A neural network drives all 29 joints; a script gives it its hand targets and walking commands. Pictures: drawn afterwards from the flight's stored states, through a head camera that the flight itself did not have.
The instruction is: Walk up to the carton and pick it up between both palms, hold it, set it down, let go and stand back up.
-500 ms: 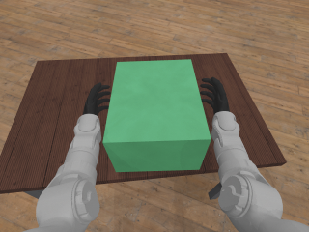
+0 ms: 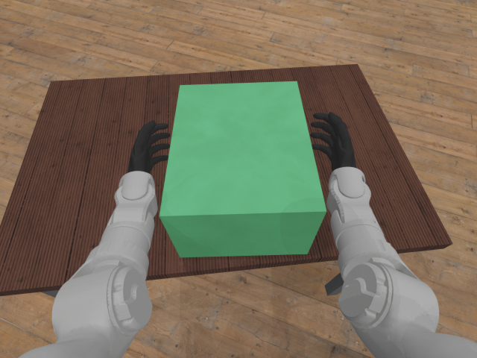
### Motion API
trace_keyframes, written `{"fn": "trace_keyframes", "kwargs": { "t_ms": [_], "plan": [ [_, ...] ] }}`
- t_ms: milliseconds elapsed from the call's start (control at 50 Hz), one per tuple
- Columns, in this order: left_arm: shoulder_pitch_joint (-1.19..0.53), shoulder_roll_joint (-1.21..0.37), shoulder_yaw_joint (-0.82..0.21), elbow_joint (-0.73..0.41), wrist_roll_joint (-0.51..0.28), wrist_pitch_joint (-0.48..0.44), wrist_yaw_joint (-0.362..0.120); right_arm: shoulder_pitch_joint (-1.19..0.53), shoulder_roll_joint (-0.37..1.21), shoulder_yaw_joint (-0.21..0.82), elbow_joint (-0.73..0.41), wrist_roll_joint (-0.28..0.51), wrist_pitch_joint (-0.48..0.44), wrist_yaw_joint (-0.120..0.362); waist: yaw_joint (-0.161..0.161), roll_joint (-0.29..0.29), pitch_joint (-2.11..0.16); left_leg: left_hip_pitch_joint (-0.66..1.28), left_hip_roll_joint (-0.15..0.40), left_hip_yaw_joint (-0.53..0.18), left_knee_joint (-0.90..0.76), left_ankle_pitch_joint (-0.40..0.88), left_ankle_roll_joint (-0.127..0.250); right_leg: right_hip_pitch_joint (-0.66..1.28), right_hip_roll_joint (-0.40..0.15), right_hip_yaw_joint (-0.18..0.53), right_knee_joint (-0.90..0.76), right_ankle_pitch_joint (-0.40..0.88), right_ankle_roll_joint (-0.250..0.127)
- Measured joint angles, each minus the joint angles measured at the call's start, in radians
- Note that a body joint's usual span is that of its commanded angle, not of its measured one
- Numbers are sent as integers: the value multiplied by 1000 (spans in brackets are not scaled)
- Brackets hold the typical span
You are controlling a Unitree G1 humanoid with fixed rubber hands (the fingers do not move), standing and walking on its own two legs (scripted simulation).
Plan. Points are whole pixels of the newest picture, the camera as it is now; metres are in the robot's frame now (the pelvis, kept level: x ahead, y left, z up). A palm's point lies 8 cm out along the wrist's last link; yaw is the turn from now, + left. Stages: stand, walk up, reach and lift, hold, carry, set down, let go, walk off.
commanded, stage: set down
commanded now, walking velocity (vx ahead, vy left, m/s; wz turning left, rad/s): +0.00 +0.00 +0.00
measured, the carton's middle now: (240, 165) +0.49 +0.00 -0.02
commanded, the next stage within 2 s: none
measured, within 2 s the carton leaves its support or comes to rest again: rests again in 0.58 s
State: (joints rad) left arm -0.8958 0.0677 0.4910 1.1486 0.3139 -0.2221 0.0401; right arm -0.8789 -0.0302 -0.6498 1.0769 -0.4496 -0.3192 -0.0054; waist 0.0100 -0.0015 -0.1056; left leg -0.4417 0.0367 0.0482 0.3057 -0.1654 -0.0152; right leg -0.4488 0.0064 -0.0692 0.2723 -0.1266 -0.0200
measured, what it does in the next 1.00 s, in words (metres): stands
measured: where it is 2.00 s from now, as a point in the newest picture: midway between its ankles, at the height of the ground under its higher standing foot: outside the picture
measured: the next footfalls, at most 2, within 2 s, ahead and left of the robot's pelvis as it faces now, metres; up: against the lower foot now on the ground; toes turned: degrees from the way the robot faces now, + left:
none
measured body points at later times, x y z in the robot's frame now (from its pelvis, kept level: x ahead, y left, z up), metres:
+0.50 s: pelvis +0.00 +0.00 +0.00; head +0.10 +0.00 +0.44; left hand +0.45 +0.17 +0.04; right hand +0.45 -0.17 +0.05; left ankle -0.03 +0.12 -0.75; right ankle -0.02 -0.10 -0.75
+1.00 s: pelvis +0.00 +0.00 +0.00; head +0.11 +0.01 +0.44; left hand +0.45 +0.17 +0.03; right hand +0.45 -0.17 +0.04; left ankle -0.03 +0.12 -0.75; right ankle -0.02 -0.10 -0.75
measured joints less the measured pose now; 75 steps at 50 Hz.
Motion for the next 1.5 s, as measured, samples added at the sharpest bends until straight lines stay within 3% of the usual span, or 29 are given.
{"fn": "trace_keyframes", "kwargs": {
  "t_ms": [760,1500],
  "plan": [
    [-8,-31,69,-56,83,-11,-27,22,29,-66,-79,-68,5,31,-3,-5,37,9,-6,9,-30,22,4,2,-10,-11,-10,9,2],
    [-5,-49,138,-75,135,-25,-30,22,61,-86,-115,-99,27,28,-10,-11,49,-7,-2,19,-7,12,4,-15,-12,-17,14,-1,1]
  ]
}}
